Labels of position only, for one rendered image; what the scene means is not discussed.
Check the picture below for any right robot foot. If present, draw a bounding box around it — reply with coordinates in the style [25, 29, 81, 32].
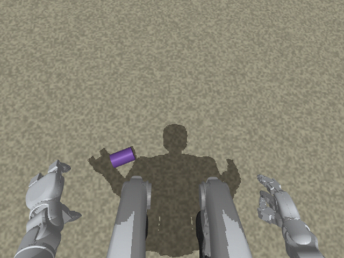
[196, 211, 211, 258]

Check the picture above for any left robot hand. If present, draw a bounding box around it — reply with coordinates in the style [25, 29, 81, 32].
[26, 160, 82, 224]

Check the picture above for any can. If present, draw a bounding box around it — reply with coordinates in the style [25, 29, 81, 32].
[110, 147, 135, 168]

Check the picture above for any right robot arm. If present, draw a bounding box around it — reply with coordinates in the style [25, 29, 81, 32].
[282, 219, 325, 258]

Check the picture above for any right robot hand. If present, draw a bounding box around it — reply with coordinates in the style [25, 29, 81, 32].
[257, 174, 301, 228]

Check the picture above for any left robot arm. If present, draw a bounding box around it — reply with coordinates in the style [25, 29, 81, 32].
[14, 200, 64, 258]

